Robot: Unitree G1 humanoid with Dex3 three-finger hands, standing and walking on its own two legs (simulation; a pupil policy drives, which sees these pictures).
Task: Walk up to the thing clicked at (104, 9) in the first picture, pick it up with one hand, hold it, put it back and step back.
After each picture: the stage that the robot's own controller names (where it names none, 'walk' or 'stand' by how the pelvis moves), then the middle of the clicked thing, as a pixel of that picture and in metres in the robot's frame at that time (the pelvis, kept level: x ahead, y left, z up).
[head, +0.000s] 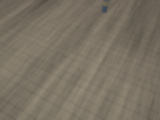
stand; (105, 3) +1.99 -0.35 -0.66
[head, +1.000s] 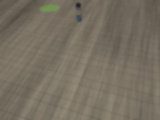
walk; (78, 12) +1.86 +0.08 -0.63
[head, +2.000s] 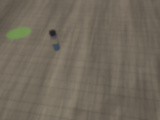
walk; (54, 40) +1.23 +0.33 -0.65
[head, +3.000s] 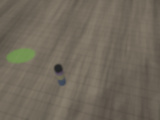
walk; (60, 75) +0.79 +0.26 -0.65
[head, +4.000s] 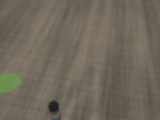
walk; (55, 112) +0.48 +0.17 -0.63
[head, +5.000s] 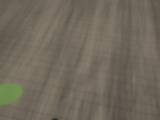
stand; out of the picture +0.35 +0.19 -0.64
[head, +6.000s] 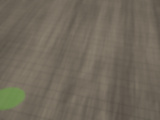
stand; out of the picture +0.34 +0.17 -0.65
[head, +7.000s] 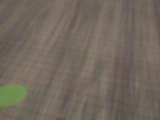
stand; out of the picture +0.36 +0.17 -0.66
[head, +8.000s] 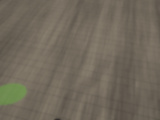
stand; out of the picture +0.37 +0.18 -0.66
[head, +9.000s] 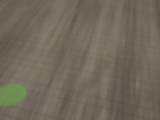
stand; out of the picture +0.35 +0.17 -0.66
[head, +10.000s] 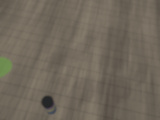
go down; (49, 105) +0.38 +0.18 -0.59
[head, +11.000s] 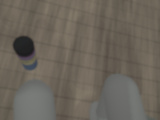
go down; (27, 56) +0.45 +0.20 -0.25
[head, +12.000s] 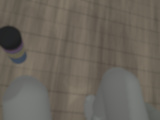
close in; (14, 48) +0.45 +0.21 -0.22
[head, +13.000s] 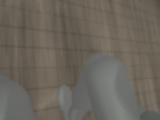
close; out of the picture +0.44 +0.25 -0.16
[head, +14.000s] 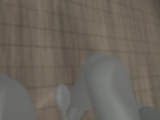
lift; out of the picture +0.43 +0.25 -0.16
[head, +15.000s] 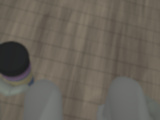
lift; (19, 73) +0.33 +0.21 -0.03
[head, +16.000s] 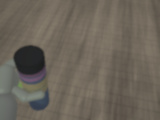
hold; (35, 83) +0.31 +0.15 +0.08
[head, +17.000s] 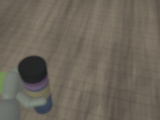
hold; (38, 89) +0.30 +0.15 +0.02
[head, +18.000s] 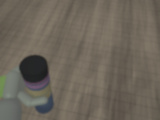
crouch; (40, 88) +0.30 +0.15 +0.03
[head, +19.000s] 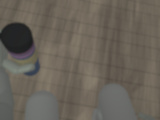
crouch; (25, 55) +0.41 +0.16 -0.05
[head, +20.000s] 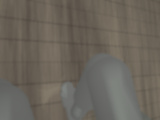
lower; out of the picture +0.43 +0.25 -0.17
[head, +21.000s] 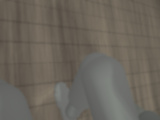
lower; out of the picture +0.44 +0.25 -0.17
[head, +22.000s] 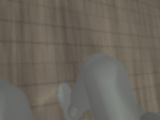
lower; out of the picture +0.43 +0.25 -0.17
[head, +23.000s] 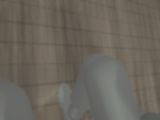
lower; out of the picture +0.43 +0.25 -0.16
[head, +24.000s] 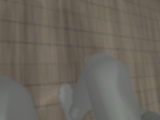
loosen; out of the picture +0.42 +0.24 -0.16
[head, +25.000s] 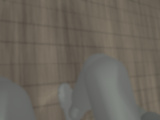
withdraw; out of the picture +0.42 +0.24 -0.17
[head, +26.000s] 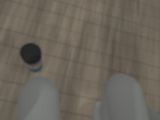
walk; (33, 60) +0.42 +0.19 -0.24
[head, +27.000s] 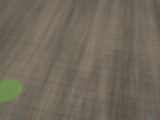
stand; out of the picture +0.34 +0.16 -0.59
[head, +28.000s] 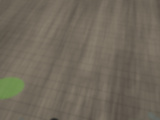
stand; out of the picture +0.35 +0.18 -0.60
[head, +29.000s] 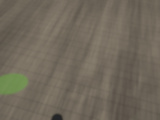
stand; out of the picture +0.36 +0.17 -0.61
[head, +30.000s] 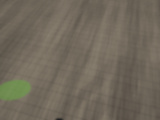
walk; out of the picture +0.38 +0.17 -0.65
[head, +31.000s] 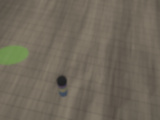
walk; (62, 87) +0.55 +0.12 -0.63
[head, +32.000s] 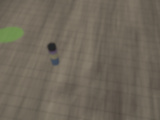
walk; (53, 54) +0.85 +0.24 -0.62
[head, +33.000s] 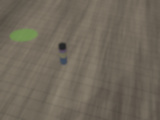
stand; (63, 54) +1.00 +0.17 -0.64
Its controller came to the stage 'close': yes
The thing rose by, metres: 0.68
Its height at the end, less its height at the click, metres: +0.00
